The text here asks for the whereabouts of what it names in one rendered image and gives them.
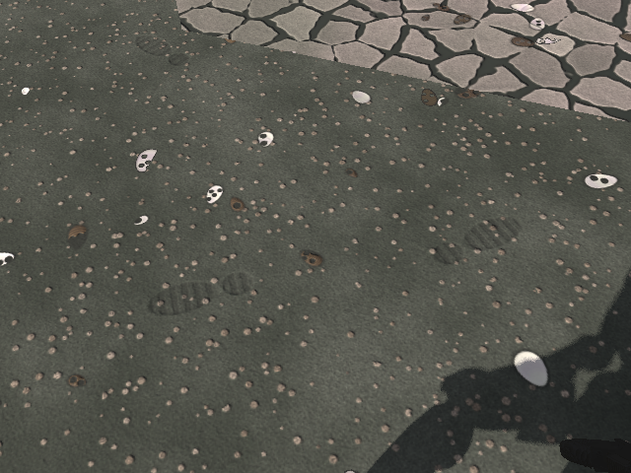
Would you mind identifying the right robot hand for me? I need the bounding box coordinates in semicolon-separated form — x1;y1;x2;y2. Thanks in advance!
559;439;631;473

